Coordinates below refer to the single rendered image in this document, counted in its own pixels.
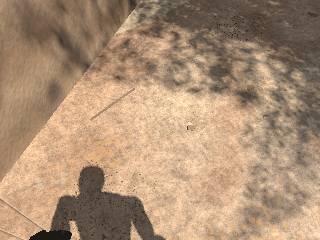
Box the robot left hand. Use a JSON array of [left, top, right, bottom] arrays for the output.
[[29, 230, 72, 240]]

